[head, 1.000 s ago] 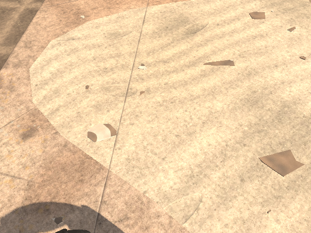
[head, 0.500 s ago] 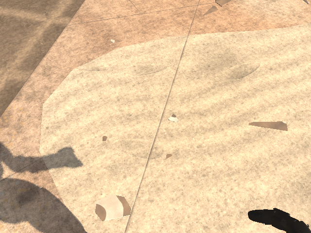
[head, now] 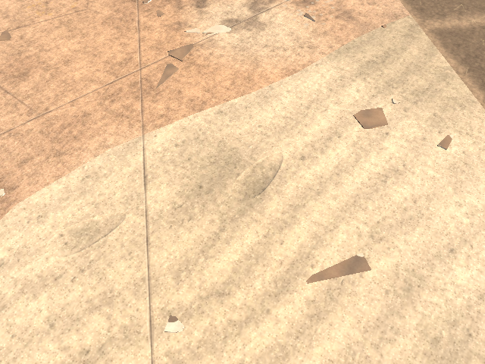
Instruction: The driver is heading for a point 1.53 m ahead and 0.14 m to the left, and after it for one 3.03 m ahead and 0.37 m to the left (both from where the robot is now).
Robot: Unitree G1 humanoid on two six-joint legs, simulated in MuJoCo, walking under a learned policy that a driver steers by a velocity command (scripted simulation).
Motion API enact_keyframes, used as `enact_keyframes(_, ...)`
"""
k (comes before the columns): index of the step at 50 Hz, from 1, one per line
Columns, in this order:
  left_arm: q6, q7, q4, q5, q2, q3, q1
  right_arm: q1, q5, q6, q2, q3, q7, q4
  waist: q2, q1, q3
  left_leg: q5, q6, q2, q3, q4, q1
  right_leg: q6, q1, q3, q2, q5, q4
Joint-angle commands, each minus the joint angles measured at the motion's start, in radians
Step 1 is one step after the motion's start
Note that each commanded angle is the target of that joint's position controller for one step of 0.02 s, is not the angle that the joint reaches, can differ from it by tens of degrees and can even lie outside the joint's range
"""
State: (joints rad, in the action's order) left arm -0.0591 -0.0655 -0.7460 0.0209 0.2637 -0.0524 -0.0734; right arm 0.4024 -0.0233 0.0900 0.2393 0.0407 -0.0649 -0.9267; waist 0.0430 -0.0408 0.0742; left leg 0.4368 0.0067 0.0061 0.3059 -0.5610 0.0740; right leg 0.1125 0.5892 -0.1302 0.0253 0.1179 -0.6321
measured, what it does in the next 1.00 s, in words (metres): walks ahead: right foot, then left foot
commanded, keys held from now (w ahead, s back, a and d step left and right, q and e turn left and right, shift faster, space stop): shift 0.16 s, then q+shift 0.46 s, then shift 0.06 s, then e+shift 0.32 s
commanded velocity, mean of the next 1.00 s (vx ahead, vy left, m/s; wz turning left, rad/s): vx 0.09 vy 0.00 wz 0.12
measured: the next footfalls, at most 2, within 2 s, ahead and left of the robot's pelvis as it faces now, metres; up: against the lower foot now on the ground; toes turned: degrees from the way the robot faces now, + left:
right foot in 0.02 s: +0.22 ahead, -0.03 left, +0.00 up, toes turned -3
left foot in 0.58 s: +0.20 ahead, +0.21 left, +0.00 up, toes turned +11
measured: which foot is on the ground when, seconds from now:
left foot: down 0.00-0.00, up 0.02-0.56, down 0.58-1.00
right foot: up 0.00-0.00, down 0.02-0.58, up 0.60-1.00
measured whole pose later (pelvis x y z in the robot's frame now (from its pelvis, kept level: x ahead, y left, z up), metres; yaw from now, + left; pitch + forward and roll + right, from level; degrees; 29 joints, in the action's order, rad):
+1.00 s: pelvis +0.19 +0.14 +0.02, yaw +7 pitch +2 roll -1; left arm 0.06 0.02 -0.77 0.03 0.28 -0.09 -0.21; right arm 0.10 0.03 -0.01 0.20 0.03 -0.04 -0.67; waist 0.03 0.03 0.01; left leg 0.26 -0.08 0.04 0.09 -0.42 -0.20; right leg -0.11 0.54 0.04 -0.05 -0.36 -1.01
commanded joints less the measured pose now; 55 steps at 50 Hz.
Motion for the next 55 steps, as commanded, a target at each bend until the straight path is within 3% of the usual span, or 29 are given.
enact_keyframes(1, 0.015, 0.029, -0.078, -0.009, 0.184, -0.072, -0.429, -0.223, -0.006, 0.011, 0.119, 0.024, 0.011, 0.142, 0.108, 0.246, -0.141, -0.076, 0.036, -0.011, -0.102, -0.753, -0.435, 0.097, -0.666, 0.174, -0.058, 0.362, 0.211)
enact_keyframes(2, -0.006, 0.039, -0.009, -0.075, 0.233, -0.055, -0.291, -0.034, 0.03, 0.022, 0.017, -0.009, 0.033, 0.17, 0.301, 0.062, -0.216, 0.297, 0.044, 0.073, -0.254, -1.077, -0.687, 0.24, -0.801, 0.493, -0.244, 1.032, 0.006)
enact_keyframes(3, -0.017, 0.032, 0.047, -0.097, 0.21, -0.049, -0.273, 0.041, 0.014, 0.035, 0.098, -0.005, 0.054, 0.179, 0.183, 0.089, -0.489, 0.22, 0.029, 0.057, -0.454, -1.137, -0.727, 0.387, -0.906, 0.709, -0.392, 0.888, 0.11)
enact_keyframes(4, -0.012, 0.027, 0.092, -0.064, 0.196, -0.052, -0.178, -0.022, -0.007, 0.03, 0.173, 0.013, 0.056, 0.197, -0.001, 0.073, -0.438, 0.128, 0.018, 0.025, -0.452, -1.067, -0.736, 0.375, -0.794, 0.709, -0.375, 0.548, 0.192)
enact_keyframes(5, -0.01, 0.028, 0.101, -0.02, 0.171, -0.046, -0.105, -0.08, -0.002, 0.012, 0.186, 0.022, 0.047, 0.204, -0.132, 0.031, -0.307, 0.058, 0.025, -0.017, -0.421, -0.979, -0.754, 0.317, -0.624, 0.659, -0.329, 0.286, 0.251)
enact_keyframes(6, -0.009, 0.031, 0.103, -0.006, 0.137, -0.03, -0.069, -0.101, 0.009, -0.014, 0.183, 0.027, 0.033, 0.196, -0.176, 0.006, -0.241, 0.029, 0.038, -0.053, -0.416, -0.927, -0.716, 0.282, -0.477, 0.625, -0.307, 0.185, 0.288)
enact_keyframes(8, -0.01, 0.035, 0.092, -0.024, 0.124, -0.022, -0.065, -0.112, 0.015, -0.059, 0.174, 0.034, 0.015, 0.208, -0.113, -0.018, -0.167, 0.019, 0.052, -0.089, -0.407, -0.792, -0.611, 0.238, -0.269, 0.511, -0.24, 0.23, 0.301)
enact_keyframes(11, -0.015, 0.055, 0.047, -0.05, 0.061, 0.003, -0.092, -0.088, 0.014, -0.064, 0.081, 0.011, 0.014, 0.181, -0.044, -0.013, -0.242, -0.089, 0.068, -0.111, -0.391, -0.556, -0.532, 0.194, -0.278, 0.295, -0.183, 0.44, 0.272)
enact_keyframes(13, -0.003, 0.068, 0.033, -0.058, 0.076, -0.002, -0.086, -0.135, 0.008, -0.066, 0.06, 0.002, 0.018, 0.18, 0.001, 0.014, -0.265, -0.178, 0.073, -0.107, -0.37, -0.403, -0.488, 0.161, -0.303, 0.199, -0.165, 0.425, 0.267)
enact_keyframes(15, 0.019, 0.082, 0.034, -0.058, 0.14, -0.023, -0.089, -0.213, -0.003, -0.073, 0.106, 0.013, 0.023, 0.215, 0.036, 0.046, -0.252, -0.2, 0.08, -0.093, -0.348, -0.383, -0.535, 0.162, -0.352, 0.206, -0.207, 0.302, 0.292)
enact_keyframes(17, 0.041, 0.096, 0.04, -0.053, 0.145, -0.03, -0.087, -0.261, -0.01, -0.088, 0.138, 0.026, 0.028, 0.243, 0.05, 0.068, -0.212, -0.159, 0.081, -0.108, -0.354, -0.384, -0.614, 0.168, -0.395, 0.24, -0.258, 0.088, 0.321)
enact_keyframes(19, 0.056, 0.11, 0.042, -0.046, 0.132, -0.03, -0.089, -0.29, -0.005, -0.1, 0.14, 0.033, 0.033, 0.264, 0.055, 0.084, -0.172, -0.121, 0.077, -0.123, -0.351, -0.389, -0.681, 0.17, -0.437, 0.268, -0.301, -0.064, 0.341)
enact_keyframes(21, 0.062, 0.119, 0.046, -0.042, 0.127, -0.033, -0.079, -0.291, 0.0, -0.105, 0.128, 0.035, 0.04, 0.275, 0.056, 0.085, -0.157, -0.091, 0.069, -0.126, -0.334, -0.374, -0.697, 0.163, -0.468, 0.26, -0.326, -0.087, 0.338)
enact_keyframes(25, 0.07, 0.122, 0.056, -0.029, 0.143, -0.045, -0.043, -0.239, -0.003, -0.1, 0.111, 0.041, 0.067, 0.278, 0.077, 0.063, -0.179, -0.069, 0.031, -0.088, -0.265, -0.231, -0.592, 0.118, -0.5, 0.177, -0.338, 0.064, 0.269)
enact_keyframes(28, 0.072, 0.121, 0.053, 0.0, 0.142, -0.053, -0.022, -0.144, -0.004, -0.096, 0.115, 0.057, 0.086, 0.254, 0.064, 0.007, -0.192, -0.275, -0.033, -0.025, -0.209, 0.056, -0.406, 0.021, -0.464, 0.082, -0.301, 0.019, 0.128)
enact_keyframes(29, 0.071, 0.115, 0.039, -0.006, 0.113, -0.051, -0.07, -0.101, 0.006, -0.094, 0.17, 0.08, 0.078, 0.246, -0.05, 0.005, -0.176, -0.479, -0.083, -0.057, -0.328, 0.159, -0.292, -0.058, -0.351, 0.015, -0.227, -0.142, -0.041)
enact_keyframes(30, 0.065, 0.107, 0.096, -0.052, 0.061, -0.037, -0.043, -0.068, 0.024, -0.091, 0.337, 0.12, 0.061, 0.268, -0.381, 0.042, -0.167, -0.962, -0.23, -0.325, -0.744, 0.145, -0.103, -0.162, 0.007, -0.041, -0.072, -0.646, -0.363)
enact_keyframes(31, 0.048, 0.1, 0.131, -0.061, 0.077, -0.034, 0.063, -0.03, 0.051, -0.074, 0.32, 0.11, 0.068, 0.294, -0.325, -0.024, -0.257, -1.111, -0.375, -0.39, -0.868, 0.146, -0.024, -0.175, 0.168, 0.145, 0.026, -0.812, -0.566)
enact_keyframes(32, 0.041, 0.094, 0.128, -0.033, 0.102, -0.04, 0.063, -0.052, 0.057, -0.061, 0.3, 0.107, 0.075, 0.301, -0.223, -0.02, -0.287, -1.055, -0.358, -0.361, -0.794, 0.145, 0.006, -0.159, 0.205, 0.206, 0.007, -0.748, -0.646)
enact_keyframes(33, 0.04, 0.099, 0.106, -0.02, 0.112, -0.044, 0.045, -0.117, 0.034, -0.057, 0.265, 0.102, 0.068, 0.315, -0.159, 0.01, -0.259, -0.988, -0.296, -0.302, -0.705, 0.127, -0.006, -0.151, 0.227, 0.213, -0.018, -0.653, -0.637)
enact_keyframes(34, 0.046, 0.108, 0.086, -0.024, 0.113, -0.046, 0.034, -0.167, 0.009, -0.067, 0.22, 0.089, 0.057, 0.327, -0.12, 0.024, -0.248, -0.94, -0.249, -0.271, -0.647, 0.12, -0.035, -0.156, 0.219, 0.213, -0.043, -0.588, -0.607)
enact_keyframes(35, 0.056, 0.111, 0.075, -0.023, 0.119, -0.048, 0.02, -0.202, 0.0, -0.076, 0.178, 0.07, 0.046, 0.337, -0.129, 0.041, -0.247, -0.927, -0.226, -0.256, -0.599, 0.126, -0.082, -0.161, 0.168, 0.206, -0.058, -0.55, -0.595)
enact_keyframes(39, 0.075, 0.096, 0.023, -0.008, 0.058, -0.026, -0.045, -0.205, 0.038, -0.071, 0.085, 0.024, 0.036, 0.314, -0.137, 0.053, -0.247, -0.887, -0.19, -0.202, -0.451, 0.162, -0.133, -0.178, 0.011, 0.195, -0.074, -0.408, -0.448)
enact_keyframes(40, 0.077, 0.092, 0.016, -0.004, 0.047, -0.021, -0.046, -0.201, 0.046, -0.07, 0.08, 0.021, 0.034, 0.3, -0.148, 0.046, -0.229, -0.86, -0.181, -0.195, -0.422, 0.171, -0.146, -0.183, -0.024, 0.202, -0.078, -0.384, -0.372)
enact_keyframes(41, 0.079, 0.089, 0.019, -0.001, 0.054, -0.021, -0.034, -0.205, 0.054, -0.071, 0.1, 0.026, 0.031, 0.295, -0.166, 0.036, -0.206, -0.839, -0.178, -0.201, -0.409, 0.183, -0.163, -0.188, -0.05, 0.205, -0.075, -0.379, -0.325)
enact_keyframes(44, 0.088, 0.085, 0.054, 0.009, 0.131, -0.045, -0.008, -0.213, 0.057, -0.09, 0.192, 0.057, 0.018, 0.294, -0.181, 0.007, -0.137, -0.736, -0.218, -0.274, -0.446, 0.226, -0.153, -0.206, 0.008, 0.199, -0.068, -0.444, -0.343)
enact_keyframes(46, 0.096, 0.089, 0.06, 0.01, 0.139, -0.055, -0.027, -0.229, 0.053, -0.099, 0.178, 0.057, 0.014, 0.298, -0.153, 0.005, -0.103, -0.64, -0.244, -0.312, -0.465, 0.247, -0.136, -0.215, 0.07, 0.211, -0.087, -0.48, -0.385)
enact_keyframes(50, 0.105, 0.091, 0.08, 0.003, 0.109, -0.058, -0.051, -0.28, 0.051, -0.097, 0.148, 0.055, 0.011, 0.305, -0.133, 0.014, -0.087, -0.611, -0.259, -0.323, -0.409, 0.261, -0.115, -0.228, 0.115, 0.184, -0.122, -0.484, -0.413)
enact_keyframes(55, 0.099, 0.06, 0.137, 0.005, 0.069, -0.047, -0.034, -0.291, 0.043, -0.102, 0.165, 0.07, 0.016, 0.306, -0.139, 0.007, -0.131, -0.749, -0.25, -0.326, -0.293, 0.219, -0.07, -0.202, 0.057, 0.113, -0.131, -0.464, -0.289)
